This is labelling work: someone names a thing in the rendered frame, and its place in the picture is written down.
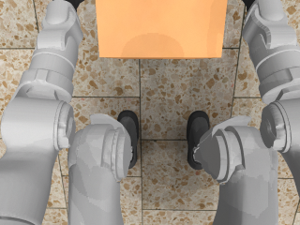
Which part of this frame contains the robot left upper arm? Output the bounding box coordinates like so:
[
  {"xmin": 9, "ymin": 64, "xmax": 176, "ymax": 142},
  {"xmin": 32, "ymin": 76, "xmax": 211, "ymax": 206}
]
[{"xmin": 0, "ymin": 97, "xmax": 76, "ymax": 225}]

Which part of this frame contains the carton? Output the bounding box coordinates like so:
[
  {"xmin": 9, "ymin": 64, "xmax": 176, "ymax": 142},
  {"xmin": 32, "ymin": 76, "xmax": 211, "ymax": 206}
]
[{"xmin": 95, "ymin": 0, "xmax": 228, "ymax": 59}]

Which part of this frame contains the robot left thigh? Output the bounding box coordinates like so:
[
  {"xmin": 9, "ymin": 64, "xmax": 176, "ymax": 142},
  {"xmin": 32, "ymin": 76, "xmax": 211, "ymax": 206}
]
[{"xmin": 67, "ymin": 124, "xmax": 130, "ymax": 225}]

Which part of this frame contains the robot right upper arm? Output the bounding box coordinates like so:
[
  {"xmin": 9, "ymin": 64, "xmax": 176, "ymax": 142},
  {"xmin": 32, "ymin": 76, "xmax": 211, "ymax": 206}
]
[{"xmin": 260, "ymin": 97, "xmax": 300, "ymax": 199}]

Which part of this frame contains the robot left hand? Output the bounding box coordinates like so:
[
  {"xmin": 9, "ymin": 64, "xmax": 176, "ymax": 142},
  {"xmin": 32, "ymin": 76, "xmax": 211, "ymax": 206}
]
[{"xmin": 53, "ymin": 0, "xmax": 84, "ymax": 12}]

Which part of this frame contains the left robot shin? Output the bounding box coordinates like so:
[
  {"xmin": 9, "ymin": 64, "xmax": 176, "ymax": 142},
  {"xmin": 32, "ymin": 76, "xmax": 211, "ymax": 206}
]
[{"xmin": 67, "ymin": 113, "xmax": 133, "ymax": 169}]

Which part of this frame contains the robot right hand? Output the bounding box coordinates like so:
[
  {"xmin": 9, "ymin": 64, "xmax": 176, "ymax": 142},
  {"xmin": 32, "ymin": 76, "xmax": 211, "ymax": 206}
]
[{"xmin": 242, "ymin": 0, "xmax": 255, "ymax": 12}]

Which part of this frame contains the robot left forearm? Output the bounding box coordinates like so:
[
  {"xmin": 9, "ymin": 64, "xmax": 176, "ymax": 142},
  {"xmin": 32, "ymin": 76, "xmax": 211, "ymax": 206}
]
[{"xmin": 0, "ymin": 0, "xmax": 83, "ymax": 143}]

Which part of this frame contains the robot right forearm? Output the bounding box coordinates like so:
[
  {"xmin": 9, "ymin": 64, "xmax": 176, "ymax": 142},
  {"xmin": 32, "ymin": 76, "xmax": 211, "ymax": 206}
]
[{"xmin": 242, "ymin": 0, "xmax": 300, "ymax": 105}]

